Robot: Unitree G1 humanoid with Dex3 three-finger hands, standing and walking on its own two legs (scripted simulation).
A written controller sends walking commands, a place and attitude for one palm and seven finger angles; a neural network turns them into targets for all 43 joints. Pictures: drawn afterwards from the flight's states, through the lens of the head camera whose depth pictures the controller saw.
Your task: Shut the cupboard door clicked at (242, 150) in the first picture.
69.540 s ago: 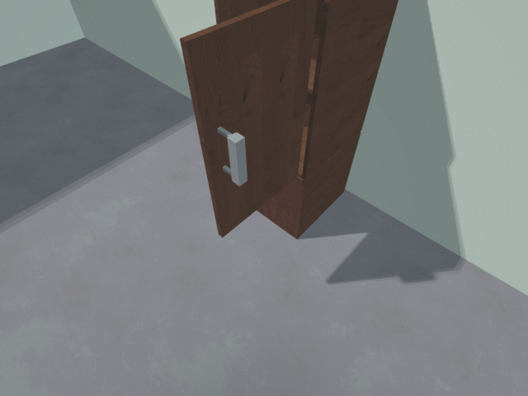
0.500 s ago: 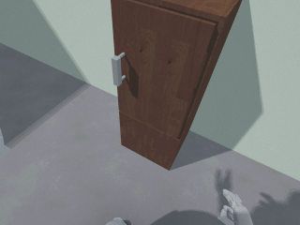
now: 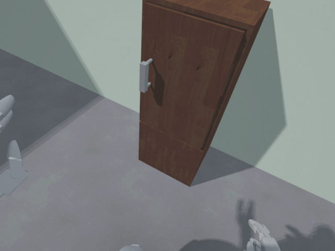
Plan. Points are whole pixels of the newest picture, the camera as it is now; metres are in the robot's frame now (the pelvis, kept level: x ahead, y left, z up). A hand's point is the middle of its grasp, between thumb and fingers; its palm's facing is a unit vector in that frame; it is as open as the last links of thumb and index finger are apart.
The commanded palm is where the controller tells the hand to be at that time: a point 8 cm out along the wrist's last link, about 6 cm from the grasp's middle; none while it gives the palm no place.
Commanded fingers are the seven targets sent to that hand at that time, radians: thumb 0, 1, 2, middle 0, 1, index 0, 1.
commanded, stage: stop stepping back and stand still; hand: left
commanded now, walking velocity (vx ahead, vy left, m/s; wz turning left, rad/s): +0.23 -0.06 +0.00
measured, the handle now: (146, 75) +0.79 +0.17 -0.01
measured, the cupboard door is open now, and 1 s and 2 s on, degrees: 0 0 0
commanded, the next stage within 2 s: let the arm hang, fingers relaxed in 0.82 s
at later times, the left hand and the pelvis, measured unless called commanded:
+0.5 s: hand (11, 179) +0.16 +0.27 +0.18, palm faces +0.37 -0.82 -0.44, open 7.4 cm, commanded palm +0.11 +0.30 +0.19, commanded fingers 0.00 0.90 0.90 -0.20 -0.30 -0.20 -0.30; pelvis -0.06 +0.02 +0.01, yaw -6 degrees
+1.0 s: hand (42, 194) +0.18 +0.27 +0.08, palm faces +0.17 -0.83 -0.53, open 7.4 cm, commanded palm none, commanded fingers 0.00 0.90 0.90 -0.20 -0.30 -0.20 -0.30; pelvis -0.04 +0.03 +0.00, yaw -3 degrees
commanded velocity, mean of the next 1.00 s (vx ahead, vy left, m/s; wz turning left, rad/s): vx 0.06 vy -0.06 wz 0.00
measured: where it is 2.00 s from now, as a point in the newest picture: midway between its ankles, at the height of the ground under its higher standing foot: outside the picture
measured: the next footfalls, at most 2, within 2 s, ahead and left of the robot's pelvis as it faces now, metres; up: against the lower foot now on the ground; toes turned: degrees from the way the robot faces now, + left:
left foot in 0.04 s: +0.06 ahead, +0.15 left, +0.00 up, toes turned +1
right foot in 0.38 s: -0.08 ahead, -0.06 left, +0.00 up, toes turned -6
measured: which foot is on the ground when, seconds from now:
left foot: up 0.00-0.02, down 0.04-1.00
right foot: down 0.00-0.06, up 0.08-0.36, down 0.38-1.00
